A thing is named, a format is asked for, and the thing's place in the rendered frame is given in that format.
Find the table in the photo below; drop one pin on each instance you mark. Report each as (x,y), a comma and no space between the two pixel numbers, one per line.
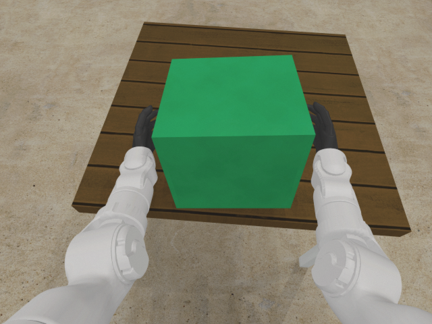
(328,76)

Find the robot right upper arm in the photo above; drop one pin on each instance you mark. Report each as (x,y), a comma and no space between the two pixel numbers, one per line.
(361,286)

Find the robot left upper arm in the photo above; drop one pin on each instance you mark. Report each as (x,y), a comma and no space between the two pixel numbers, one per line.
(101,266)

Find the robot right forearm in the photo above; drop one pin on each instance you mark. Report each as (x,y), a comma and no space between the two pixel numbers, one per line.
(336,207)

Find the left robot hand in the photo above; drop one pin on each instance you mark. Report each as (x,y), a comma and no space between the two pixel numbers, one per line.
(143,128)

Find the carton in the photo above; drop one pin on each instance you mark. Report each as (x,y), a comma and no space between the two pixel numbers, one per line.
(233,132)

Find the robot left forearm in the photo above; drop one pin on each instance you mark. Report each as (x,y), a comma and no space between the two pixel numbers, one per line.
(130,199)

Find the right robot hand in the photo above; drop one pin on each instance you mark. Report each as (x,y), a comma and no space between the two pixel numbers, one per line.
(325,137)

